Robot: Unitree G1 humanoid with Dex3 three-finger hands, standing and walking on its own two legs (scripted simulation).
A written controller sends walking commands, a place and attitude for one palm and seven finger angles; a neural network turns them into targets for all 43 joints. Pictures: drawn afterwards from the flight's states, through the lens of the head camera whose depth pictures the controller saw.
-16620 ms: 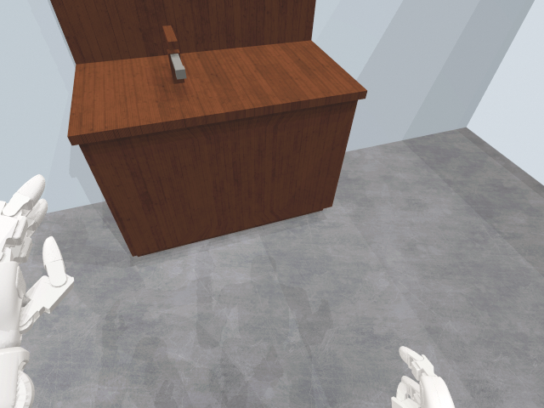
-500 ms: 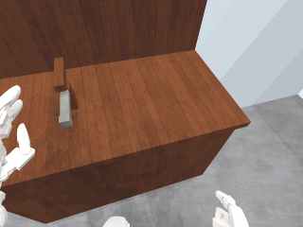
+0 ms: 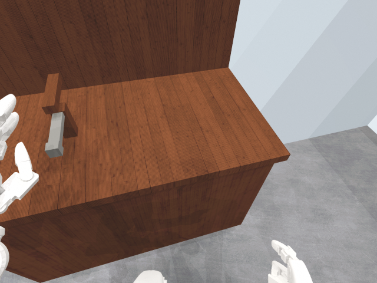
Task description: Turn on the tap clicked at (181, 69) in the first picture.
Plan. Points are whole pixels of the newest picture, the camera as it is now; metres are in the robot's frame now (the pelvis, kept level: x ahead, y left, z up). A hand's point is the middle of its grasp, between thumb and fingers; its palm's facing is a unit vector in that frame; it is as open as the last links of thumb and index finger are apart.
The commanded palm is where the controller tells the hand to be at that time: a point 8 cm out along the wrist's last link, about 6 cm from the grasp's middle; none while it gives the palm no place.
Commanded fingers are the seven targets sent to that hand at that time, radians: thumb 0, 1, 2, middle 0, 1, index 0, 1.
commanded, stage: come to a stop and stand still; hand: left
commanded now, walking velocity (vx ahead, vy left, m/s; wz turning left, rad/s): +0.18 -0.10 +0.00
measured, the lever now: (54, 149) +0.36 +0.36 +0.05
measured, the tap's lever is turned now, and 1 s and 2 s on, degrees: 0 0 0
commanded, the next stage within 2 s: look again from close up in 1.28 s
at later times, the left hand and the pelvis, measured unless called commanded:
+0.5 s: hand (73, 183) +0.21 +0.20 +0.18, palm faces +0.39 -0.83 -0.41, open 7.4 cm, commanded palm +0.16 +0.24 +0.20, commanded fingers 0.00 0.90 0.90 -0.20 -0.30 -0.20 -0.30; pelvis +0.00 -0.04 +0.02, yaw +1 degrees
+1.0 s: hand (17, 170) +0.22 +0.28 +0.19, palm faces +0.41 -0.87 -0.29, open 7.4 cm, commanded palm +0.16 +0.30 +0.20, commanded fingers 0.00 0.90 0.90 -0.20 -0.30 -0.20 -0.30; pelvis -0.01 +0.03 +0.02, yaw -2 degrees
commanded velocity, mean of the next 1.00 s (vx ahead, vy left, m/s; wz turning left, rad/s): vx -0.02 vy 0.05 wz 0.00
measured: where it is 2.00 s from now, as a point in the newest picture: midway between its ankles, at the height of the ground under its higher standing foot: outside the picture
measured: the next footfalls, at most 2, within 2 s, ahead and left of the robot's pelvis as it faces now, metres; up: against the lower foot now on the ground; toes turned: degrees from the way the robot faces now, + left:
left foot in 0.08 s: +0.06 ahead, +0.10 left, +0.00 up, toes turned +3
left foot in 0.48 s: +0.04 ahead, +0.10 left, +0.00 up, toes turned -2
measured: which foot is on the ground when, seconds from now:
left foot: up 0.00-0.06, down 0.08-0.24, up 0.26-0.46, down 0.48-1.00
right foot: down 0.00-1.00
